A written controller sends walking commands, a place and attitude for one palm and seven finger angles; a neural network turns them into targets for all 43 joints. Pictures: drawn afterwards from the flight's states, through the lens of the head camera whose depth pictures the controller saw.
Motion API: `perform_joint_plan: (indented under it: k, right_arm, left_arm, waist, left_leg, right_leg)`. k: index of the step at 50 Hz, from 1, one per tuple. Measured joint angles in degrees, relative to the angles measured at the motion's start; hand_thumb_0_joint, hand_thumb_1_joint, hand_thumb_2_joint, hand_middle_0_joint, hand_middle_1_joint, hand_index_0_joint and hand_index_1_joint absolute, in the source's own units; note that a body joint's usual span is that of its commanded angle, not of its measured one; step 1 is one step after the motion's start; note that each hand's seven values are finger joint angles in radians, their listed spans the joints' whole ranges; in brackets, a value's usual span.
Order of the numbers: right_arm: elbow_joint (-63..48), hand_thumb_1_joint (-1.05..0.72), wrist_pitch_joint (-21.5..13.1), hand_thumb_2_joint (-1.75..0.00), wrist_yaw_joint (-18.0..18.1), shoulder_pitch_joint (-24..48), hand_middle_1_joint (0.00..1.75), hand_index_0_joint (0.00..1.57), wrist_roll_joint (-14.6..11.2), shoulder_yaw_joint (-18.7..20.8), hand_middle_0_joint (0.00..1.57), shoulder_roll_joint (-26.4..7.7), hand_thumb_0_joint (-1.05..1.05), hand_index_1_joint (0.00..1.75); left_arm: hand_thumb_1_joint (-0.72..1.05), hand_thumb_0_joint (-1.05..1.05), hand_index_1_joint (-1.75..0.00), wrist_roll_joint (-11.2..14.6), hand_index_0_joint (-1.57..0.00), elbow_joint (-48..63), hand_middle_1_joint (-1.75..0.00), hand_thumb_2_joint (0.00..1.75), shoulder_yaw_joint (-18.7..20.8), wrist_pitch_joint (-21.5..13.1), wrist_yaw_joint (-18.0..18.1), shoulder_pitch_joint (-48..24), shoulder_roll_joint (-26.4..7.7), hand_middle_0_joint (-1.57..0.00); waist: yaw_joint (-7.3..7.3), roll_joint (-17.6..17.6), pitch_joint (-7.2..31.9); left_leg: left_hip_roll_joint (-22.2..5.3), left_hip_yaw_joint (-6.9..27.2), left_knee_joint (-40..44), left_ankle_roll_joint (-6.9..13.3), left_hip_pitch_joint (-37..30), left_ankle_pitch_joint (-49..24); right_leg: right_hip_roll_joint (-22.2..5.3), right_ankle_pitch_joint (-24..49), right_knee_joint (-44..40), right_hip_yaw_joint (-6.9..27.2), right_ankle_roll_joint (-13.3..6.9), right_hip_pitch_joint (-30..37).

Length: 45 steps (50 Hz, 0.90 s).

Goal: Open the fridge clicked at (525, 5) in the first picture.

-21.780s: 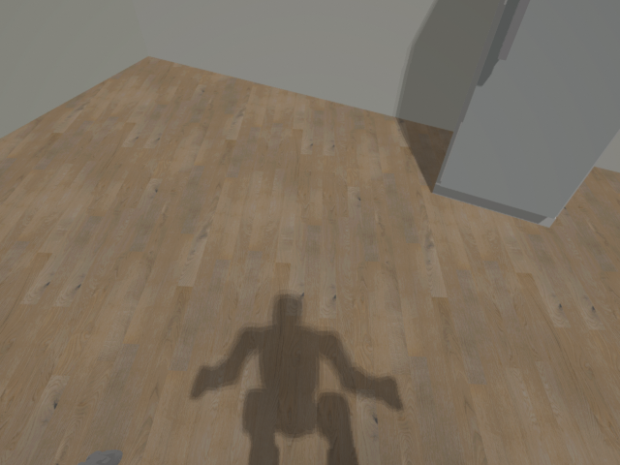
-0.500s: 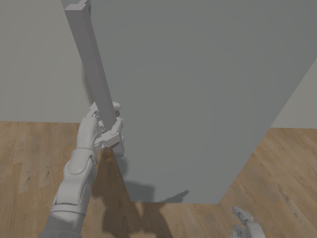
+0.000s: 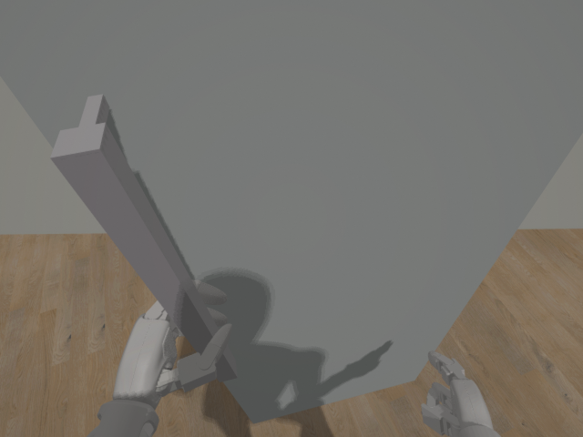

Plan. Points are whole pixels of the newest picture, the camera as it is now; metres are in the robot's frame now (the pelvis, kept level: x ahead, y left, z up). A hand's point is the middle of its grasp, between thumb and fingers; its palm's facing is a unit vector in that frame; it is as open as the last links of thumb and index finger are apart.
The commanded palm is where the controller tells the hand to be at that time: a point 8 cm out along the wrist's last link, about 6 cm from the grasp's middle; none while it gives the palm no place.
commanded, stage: walk backward, drawing the door open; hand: left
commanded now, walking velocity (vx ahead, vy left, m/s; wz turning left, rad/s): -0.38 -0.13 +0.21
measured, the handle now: (185, 287) +0.25 +0.13 +0.15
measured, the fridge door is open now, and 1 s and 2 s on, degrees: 15 44 80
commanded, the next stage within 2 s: stop walking and hold the door back in 1.70 s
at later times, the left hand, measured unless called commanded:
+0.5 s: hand (234, 422) +0.14 +0.07 +0.09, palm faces +0.17 -0.96 -0.20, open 6.8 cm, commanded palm +0.09 +0.11 +0.09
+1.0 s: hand out of the picture +0.02 -0.04 +0.09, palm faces +0.44 -0.88 -0.17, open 6.9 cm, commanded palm -0.03 -0.01 +0.09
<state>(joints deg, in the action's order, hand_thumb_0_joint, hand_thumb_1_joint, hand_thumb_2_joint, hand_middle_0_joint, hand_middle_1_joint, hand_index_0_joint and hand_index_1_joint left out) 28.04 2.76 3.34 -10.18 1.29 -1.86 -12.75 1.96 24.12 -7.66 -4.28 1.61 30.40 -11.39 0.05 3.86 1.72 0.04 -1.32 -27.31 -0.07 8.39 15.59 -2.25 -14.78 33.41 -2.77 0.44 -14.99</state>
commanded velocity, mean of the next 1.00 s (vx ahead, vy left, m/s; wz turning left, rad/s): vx -0.24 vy -0.32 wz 0.64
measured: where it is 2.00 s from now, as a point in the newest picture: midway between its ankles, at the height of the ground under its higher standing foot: outside the picture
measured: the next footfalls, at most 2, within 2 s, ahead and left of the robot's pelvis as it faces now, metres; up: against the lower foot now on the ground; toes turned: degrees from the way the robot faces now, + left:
left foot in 0.82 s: -0.18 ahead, -0.06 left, +0.00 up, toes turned +26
right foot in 1.08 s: +0.01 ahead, -0.39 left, +0.00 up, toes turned +35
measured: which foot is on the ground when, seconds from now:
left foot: down 0.00-0.60, up 0.62-0.80, down 0.82-1.00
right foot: down 0.00-0.80, up 0.82-1.00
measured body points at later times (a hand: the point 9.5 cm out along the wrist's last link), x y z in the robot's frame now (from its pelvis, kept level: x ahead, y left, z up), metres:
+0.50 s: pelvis -0.08 -0.08 -0.01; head -0.06 -0.09 +0.44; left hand +0.12 +0.12 +0.10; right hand +0.11 -0.27 -0.10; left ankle -0.04 +0.08 -0.75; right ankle -0.05 -0.17 -0.72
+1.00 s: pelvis -0.15 -0.26 -0.01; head -0.11 -0.23 +0.44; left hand +0.00 +0.00 +0.10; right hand +0.08 -0.37 -0.11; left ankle -0.21 -0.08 -0.75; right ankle -0.02 -0.35 -0.69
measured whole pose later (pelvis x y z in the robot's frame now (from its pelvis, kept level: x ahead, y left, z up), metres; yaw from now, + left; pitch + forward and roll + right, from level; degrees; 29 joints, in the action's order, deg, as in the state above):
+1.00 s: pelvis -0.15 -0.26 -0.01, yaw +32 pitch -1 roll -3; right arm 36.7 -8.9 3.0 -12.2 1.8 -0.1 -7.9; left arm -2.7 18.2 -6.9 -5.4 3.6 11.7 -10.6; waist -2.5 1.7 -8.3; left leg -6.2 9.6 -28.6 -5.1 16.7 11.8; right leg 0.3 -19.8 53.6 0.0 2.2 -30.4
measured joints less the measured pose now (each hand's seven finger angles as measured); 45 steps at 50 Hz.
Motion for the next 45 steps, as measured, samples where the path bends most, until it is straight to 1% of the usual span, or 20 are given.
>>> perform_joint_plan:
  k: [5, 8, 12, 14, 17, 18, 20, 22, 24, 26, 28, 29, 31, 33, 36, 38, 40, 41, 42, 45]
  right_arm:
    - [-2.0, -0.91, 0.2, -0.9, -0.5, 0.3, 0.3, 0.2, 0.4, -0.9, 0.2, 1.5, 0.01, 0.3]
    - [-2.8, -0.91, 0.4, -0.9, -0.4, 0.8, 0.3, 0.2, 0.3, -1.2, 0.2, 1.7, 0.01, 0.3]
    - [-2.4, -0.91, -0.3, -0.9, 0.7, 1.5, 0.3, 0.2, 0.3, -0.9, 0.2, 1.0, 0.01, 0.3]
    - [-1.5, -0.91, -0.2, -0.9, 0.9, 2.2, 0.3, 0.2, 0.5, -0.6, 0.2, 0.2, 0.01, 0.3]
    - [-0.2, -0.91, 0.2, -0.9, 1.3, 2.0, 0.3, 0.2, -0.1, 0.2, 0.2, -0.4, 0.01, 0.3]
    - [0.5, -0.91, 0.1, -0.9, 1.5, 1.8, 0.3, 0.2, -0.3, 0.4, 0.2, 0.0, 0.01, 0.3]
    - [1.8, -0.91, -0.5, -0.9, 1.3, 1.4, 0.3, 0.2, 0.3, 0.8, 0.2, 1.8, 0.01, 0.3]
    - [2.8, -0.91, -1.8, -0.9, 1.1, 0.4, 0.3, 0.2, 1.3, 1.0, 0.2, 3.1, 0.01, 0.3]
    - [4.0, -0.91, -3.3, -0.9, 0.8, -0.7, 0.3, 0.2, 1.5, 0.7, 0.2, 4.1, 0.01, 0.3]
    - [5.2, -0.91, -4.6, -0.9, 0.5, -1.4, 0.3, 0.2, 1.4, 0.2, 0.2, 4.9, 0.01, 0.3]
    - [6.1, -0.91, -5.4, -0.9, 0.3, -1.5, 0.3, 0.2, 1.0, -0.3, 0.2, 5.5, 0.01, 0.3]
    - [6.4, -0.91, -5.5, -0.9, 0.2, -1.1, 0.3, 0.2, 0.8, -0.4, 0.2, 5.6, 0.01, 0.3]
    - [7.1, -0.91, -5.5, -0.9, 0.1, -0.5, 0.3, 0.2, 0.3, -0.1, 0.2, 5.5, 0.01, 0.3]
    - [8.1, -0.9, -5.4, -0.9, 0.4, -0.3, 0.3, 0.2, 0.1, 0.6, 0.2, 5.0, 0.01, 0.3]
    - [9.1, -0.91, -5.6, -0.9, 1.4, -1.1, 0.3, 0.2, 0.6, 1.9, 0.2, 4.3, 0.01, 0.3]
    - [9.1, -0.91, -6.7, -0.9, 2.1, -1.9, 0.3, 0.2, 0.7, 2.1, 0.2, 3.9, 0.01, 0.3]
    - [7.8, -0.91, -8.5, -0.9, 2.6, -2.8, 0.3, 0.2, 0.8, 1.9, 0.2, 3.3, 0.01, 0.3]
    - [6.1, -0.91, -9.6, -0.9, 2.6, -3.6, 0.3, 0.2, 1.0, 2.0, 0.2, 2.5, 0.01, 0.3]
    - [5.9, -0.91, -10.5, -0.9, 2.7, -3.3, 0.3, 0.2, 1.3, 2.4, 0.2, 3.0, 0.01, 0.3]
    - [7.3, -0.91, -10.6, -0.9, 1.9, -2.6, 0.3, 0.2, 1.8, 2.3, 0.2, 4.9, 0.01, 0.3]
  left_arm:
    - [0.53, -0.04, -1.4, -0.2, -0.36, -1.6, -1.33, 0.77, 1.3, 0.8, 2.4, 0.8, 1.5, -0.36]
    - [0.54, -0.04, -1.4, -0.1, -0.33, -2.6, -1.33, 0.78, 2.5, 0.8, 2.6, -0.5, 2.1, -0.36]
    - [0.54, -0.04, -1.4, -0.7, -0.32, -3.2, -1.34, 0.77, 3.4, -1.5, 2.0, -3.2, 2.4, -0.38]
    - [0.54, -0.04, -1.4, -1.4, -0.32, -3.3, -1.35, 0.77, 3.4, -2.4, 2.1, -4.3, 3.4, -0.38]
    - [0.55, -0.03, -1.4, -1.4, -0.32, -2.7, -1.36, 0.76, 2.6, -2.0, 2.6, -5.1, 3.8, -0.38]
    - [0.55, -0.03, -1.4, -1.0, -0.32, -2.5, -1.36, 0.76, 2.4, -2.0, 2.8, -5.4, 3.3, -0.38]
    - [0.55, -0.03, -1.4, -1.1, -0.32, -2.8, -1.37, 0.76, 2.6, -1.7, 3.9, -6.5, 1.8, -0.39]
    - [0.55, -0.04, -1.4, -1.9, -0.31, -3.7, -1.37, 0.75, 2.6, -0.8, 4.8, -7.9, 1.0, -0.4]
    - [0.56, -0.05, -1.4, -2.7, -0.3, -4.4, -1.36, 0.74, 2.6, -0.1, 5.5, -9.0, 0.7, -0.4]
    - [0.56, -0.05, -1.4, -2.9, -0.29, -4.5, -1.36, 0.73, 2.6, 0.5, 5.9, -9.5, 0.5, -0.4]
    - [0.56, -0.05, -1.4, -2.6, -0.29, -4.0, -1.36, 0.73, 3.2, 0.6, 6.2, -9.7, 0.2, -0.4]
    - [0.56, -0.05, -1.4, -2.5, -0.28, -3.9, -1.37, 0.74, 3.6, 0.4, 6.3, -9.7, 0.3, -0.4]
    - [0.56, -0.05, -1.4, -2.4, -0.28, -3.8, -1.37, 0.74, 4.0, 0.3, 6.5, -10.0, 0.7, -0.4]
    - [0.56, -0.05, -1.4, -2.7, -0.29, -3.9, -1.37, 0.73, 3.6, 0.7, 6.5, -10.6, 1.1, -0.4]
    - [0.56, -0.05, -1.4, -3.8, -0.31, -4.5, -1.37, 0.71, 2.6, 1.5, 4.9, -12.4, 1.8, -0.4]
    - [0.56, -0.04, -1.4, -4.2, -0.32, -4.9, -1.37, 0.7, 1.8, 1.5, 3.7, -13.9, 1.9, -0.4]
    - [0.56, -0.03, -1.39, -4.3, -0.32, -4.0, -1.37, 0.7, 0.9, 1.5, 3.0, -14.8, 2.0, -0.4]
    - [0.56, -0.03, -1.38, -4.0, -0.31, -3.0, -1.37, 0.7, 0.4, 1.1, 2.8, -15.0, 2.2, -0.4]
    - [0.56, -0.03, -1.37, -3.9, -0.3, -2.8, -1.38, 0.7, 0.3, 0.2, 2.8, -16.0, 1.4, -0.41]
    - [0.55, -0.05, -1.37, -4.6, -0.3, -4.8, -1.38, 0.7, 0.7, -1.3, 2.4, -18.2, -0.2, -0.42]
  waist:
    - [-0.14, 0.8, -0.2]
    - [-0.06, 1.0, -1.1]
    - [1.14, -1.6, -2.2]
    - [1.29, -1.4, -2.8]
    - [0.37, 0.2, -3.3]
    - [0.2, -0.3, -3.2]
    - [-0.75, -3.1, -3.2]
    - [-2.48, -3.9, -3.2]
    - [-3.51, -3.8, -3.3]
    - [-3.7, -3.6, -3.2]
    - [-3.23, -3.8, -3.3]
    - [-2.95, -3.4, -3.9]
    - [-2.95, -2.6, -4.6]
    - [-3.2, -2.5, -4.5]
    - [-3.4, -3.6, -4.1]
    - [-3.59, -4.7, -4.2]
    - [-3.75, -5.1, -4.0]
    - [-3.95, -3.7, -3.6]
    - [-4.66, -4.4, -4.3]
    - [-4.57, -6.2, -7.8]
  left_leg:
    - [-0.2, 0.7, 1.9, -0.7, -0.6, -3.5]
    - [-1.0, 1.2, -3.2, -0.8, 3.2, -5.7]
    - [1.4, 2.1, -13.8, 0.4, 11.5, 2.3]
    - [1.3, 1.8, -13.3, 0.5, 13.4, 1.5]
    - [0.0, 1.3, -5.3, 0.9, 10.8, -6.0]
    - [-0.2, 1.3, -3.0, 0.7, 9.1, -3.9]
    - [1.3, 1.4, -0.2, 0.1, 8.1, -3.0]
    - [1.9, 3.7, 2.6, -0.6, 8.1, -6.6]
    - [1.5, 6.5, 4.6, -1.4, 8.1, -9.1]
    - [0.8, 8.6, 5.2, -2.3, 8.9, -10.3]
    - [0.1, 9.8, 4.2, -3.1, 10.3, -10.4]
    - [-0.6, 10.3, 3.5, -3.1, 10.9, -10.2]
    - [-1.6, 11.2, 0.4, -2.2, 13.1, -4.9]
    - [-1.5, 8.3, -9.9, -1.7, 16.9, 2.5]
    - [-1.1, 1.8, -26.8, -1.3, 19.5, 8.5]
    - [-1.4, -1.7, -26.4, -1.1, 16.6, 10.0]
    - [-1.4, -3.3, -16.4, -0.4, 11.0, 7.4]
    - [-2.4, -1.4, -9.3, 0.9, 8.0, 4.7]
    - [-1.8, -0.1, -8.6, 1.0, 8.5, 5.7]
    - [-1.4, 3.6, -7.9, -1.7, 8.4, 2.7]
  right_leg:
    - [0.3, 1.2, -3.9, -0.5, -0.6, 2.1]
    - [1.1, 2.7, -6.9, -1.8, -1.6, 2.9]
    - [0.7, 0.5, -9.3, -2.4, -3.4, 2.5]
    - [1.5, -0.6, -8.8, -3.0, -4.0, 1.9]
    - [3.3, -1.2, -5.7, -4.9, -4.3, 1.5]
    - [3.3, -2.2, -3.5, -5.0, -4.0, 0.7]
    - [2.9, -6.4, 4.3, -1.6, -1.2, -2.8]
    - [3.9, -9.9, 11.5, 1.6, -0.2, -6.0]
    - [4.6, -10.4, 11.2, 3.3, 0.2, -6.8]
    - [4.3, -8.8, 4.9, 4.2, 0.4, -5.5]
    - [3.8, -2.6, -2.6, 4.2, 0.4, -3.7]
    - [4.3, 2.8, -4.2, 3.2, 0.0, -3.6]
    - [5.2, 6.3, -5.2, 1.2, -2.3, -4.0]
    - [4.8, 6.5, -5.5, -0.8, -4.5, -4.7]
    - [3.3, 7.1, -5.9, -4.1, -6.0, -5.3]
    - [2.3, 7.7, -6.1, -6.5, -6.5, -5.8]
    - [1.7, 7.4, -4.0, -8.7, -6.9, -8.2]
    - [2.5, 5.2, -0.1, -9.4, -5.4, -11.1]
    - [2.2, 0.9, 6.4, -7.3, -3.2, -14.1]
    - [3.3, -6.7, 25.1, -0.1, 0.4, -18.8]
